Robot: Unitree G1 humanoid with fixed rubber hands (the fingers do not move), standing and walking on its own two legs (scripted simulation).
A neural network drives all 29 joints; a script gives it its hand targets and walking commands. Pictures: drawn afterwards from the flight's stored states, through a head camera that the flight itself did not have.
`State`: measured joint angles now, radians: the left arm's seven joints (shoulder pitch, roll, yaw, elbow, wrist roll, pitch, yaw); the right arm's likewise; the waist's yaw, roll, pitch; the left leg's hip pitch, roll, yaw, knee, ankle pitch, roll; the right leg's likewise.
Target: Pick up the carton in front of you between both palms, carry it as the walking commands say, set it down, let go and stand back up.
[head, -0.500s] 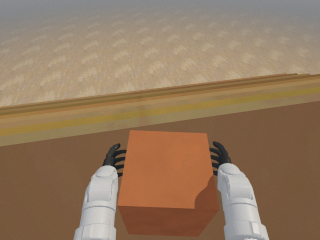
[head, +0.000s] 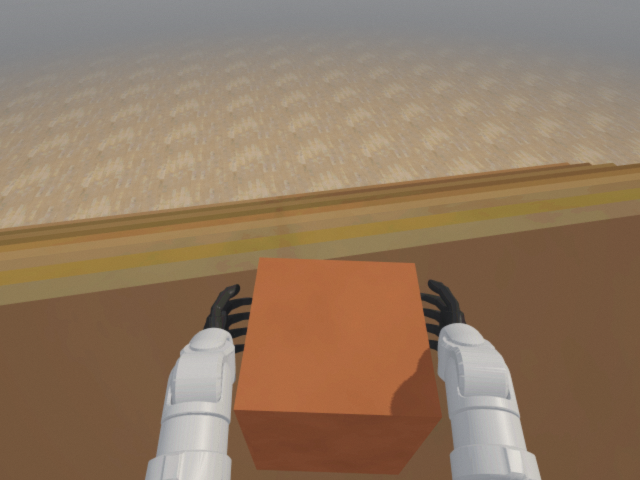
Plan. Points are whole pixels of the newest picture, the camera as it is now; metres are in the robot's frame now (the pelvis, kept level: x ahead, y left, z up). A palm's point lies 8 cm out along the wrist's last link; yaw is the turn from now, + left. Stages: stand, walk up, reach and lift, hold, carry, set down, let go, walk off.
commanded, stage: hold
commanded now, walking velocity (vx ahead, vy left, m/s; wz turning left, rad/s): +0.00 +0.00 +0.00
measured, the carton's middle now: (332, 371) +0.28 +0.00 -0.03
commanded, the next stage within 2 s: carry in 0.44 s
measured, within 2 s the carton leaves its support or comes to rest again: neither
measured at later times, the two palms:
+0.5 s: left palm (218, 338) +0.28 +0.15 +0.04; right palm (449, 333) +0.29 -0.15 +0.05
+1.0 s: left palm (231, 249) +0.43 +0.15 +0.06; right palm (423, 243) +0.44 -0.15 +0.06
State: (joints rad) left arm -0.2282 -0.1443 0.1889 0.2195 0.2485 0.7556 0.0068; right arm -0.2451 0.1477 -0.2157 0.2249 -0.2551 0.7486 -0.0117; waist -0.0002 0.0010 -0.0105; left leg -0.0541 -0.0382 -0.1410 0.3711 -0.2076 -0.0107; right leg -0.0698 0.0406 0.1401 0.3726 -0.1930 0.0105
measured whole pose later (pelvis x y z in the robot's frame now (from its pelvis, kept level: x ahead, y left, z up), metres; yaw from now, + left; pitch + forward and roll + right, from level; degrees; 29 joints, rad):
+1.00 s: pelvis +0.17 +0.00 -0.01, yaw +3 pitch +6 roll +0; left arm -0.15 -0.13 0.08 -0.28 0.10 1.18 0.10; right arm -0.12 0.13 -0.14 -0.34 -0.09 1.19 -0.11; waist 0.00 0.01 -0.13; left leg -0.35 0.06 0.08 0.92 -0.50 -0.01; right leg -0.24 -0.03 -0.19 0.51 -0.38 -0.04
